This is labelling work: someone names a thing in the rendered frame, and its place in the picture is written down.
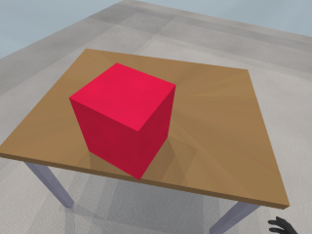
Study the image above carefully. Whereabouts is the table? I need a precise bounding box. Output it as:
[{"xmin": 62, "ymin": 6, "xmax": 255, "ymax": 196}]
[{"xmin": 0, "ymin": 48, "xmax": 290, "ymax": 234}]

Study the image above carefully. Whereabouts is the carton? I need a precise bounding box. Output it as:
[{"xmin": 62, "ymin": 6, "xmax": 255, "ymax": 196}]
[{"xmin": 69, "ymin": 62, "xmax": 176, "ymax": 180}]

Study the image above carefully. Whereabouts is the robot right hand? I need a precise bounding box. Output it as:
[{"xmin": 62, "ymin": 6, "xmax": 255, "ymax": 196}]
[{"xmin": 267, "ymin": 216, "xmax": 297, "ymax": 234}]

